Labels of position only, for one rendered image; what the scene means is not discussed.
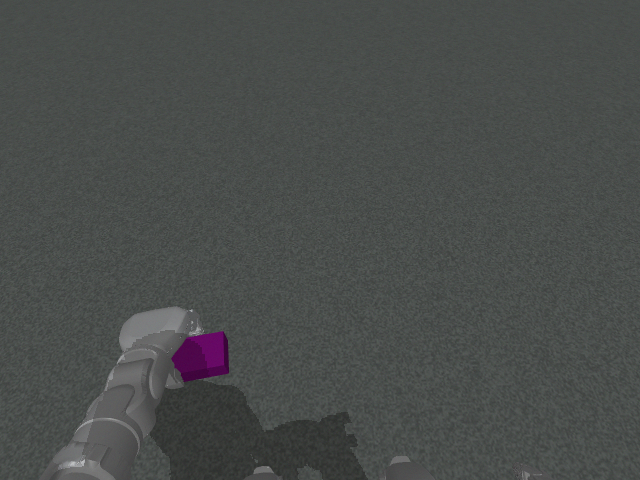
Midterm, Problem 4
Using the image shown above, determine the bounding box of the left robot hand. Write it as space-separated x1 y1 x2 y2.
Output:
119 306 204 389

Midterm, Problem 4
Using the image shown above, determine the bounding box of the right robot hand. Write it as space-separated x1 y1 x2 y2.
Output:
513 462 554 480

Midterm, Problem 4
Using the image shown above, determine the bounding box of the left robot arm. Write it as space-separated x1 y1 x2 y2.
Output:
39 345 171 480

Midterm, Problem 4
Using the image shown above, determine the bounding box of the small box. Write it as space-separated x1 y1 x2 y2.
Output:
171 331 229 382

